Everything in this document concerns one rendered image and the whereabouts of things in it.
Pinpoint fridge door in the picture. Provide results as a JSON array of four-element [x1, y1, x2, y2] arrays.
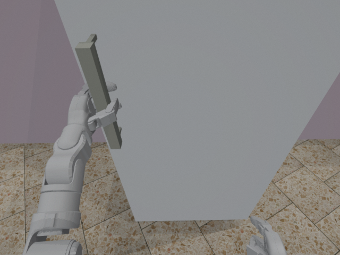
[[54, 0, 340, 222]]

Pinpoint robot right hand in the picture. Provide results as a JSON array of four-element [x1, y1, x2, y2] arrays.
[[246, 216, 287, 255]]

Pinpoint handle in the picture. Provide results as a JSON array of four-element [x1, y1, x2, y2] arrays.
[[75, 34, 122, 149]]

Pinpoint left robot forearm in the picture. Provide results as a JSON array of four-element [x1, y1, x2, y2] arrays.
[[22, 124, 92, 255]]

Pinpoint robot left upper arm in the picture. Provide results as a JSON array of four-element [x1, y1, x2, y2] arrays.
[[26, 240, 82, 255]]

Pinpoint robot left hand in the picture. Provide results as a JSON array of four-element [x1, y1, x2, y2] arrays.
[[67, 81, 122, 136]]

